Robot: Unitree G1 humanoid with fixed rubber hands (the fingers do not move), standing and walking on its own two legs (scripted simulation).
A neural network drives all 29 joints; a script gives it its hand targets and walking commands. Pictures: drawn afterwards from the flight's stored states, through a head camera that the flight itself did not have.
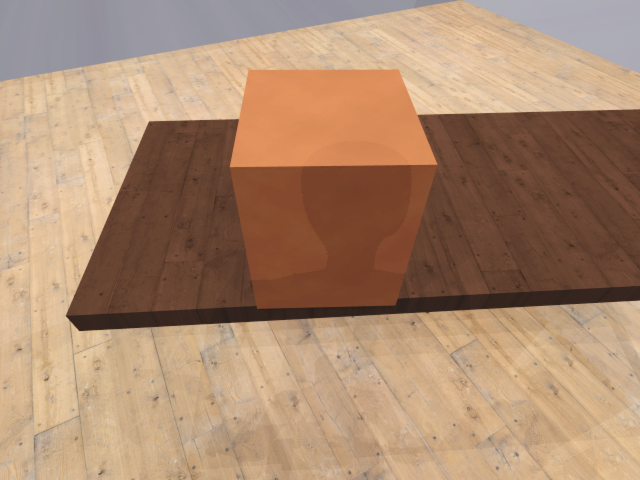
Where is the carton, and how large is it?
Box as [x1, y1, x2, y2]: [230, 69, 436, 308]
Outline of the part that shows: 398,69 248,70 230,163 230,170 257,308 395,305 436,167 436,162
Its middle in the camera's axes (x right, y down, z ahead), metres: +0.01 -0.06 +0.53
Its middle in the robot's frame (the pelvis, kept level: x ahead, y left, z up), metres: +0.47 -0.01 +0.12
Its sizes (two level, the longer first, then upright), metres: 0.210 0.200 0.250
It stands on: a table, 0.76 m high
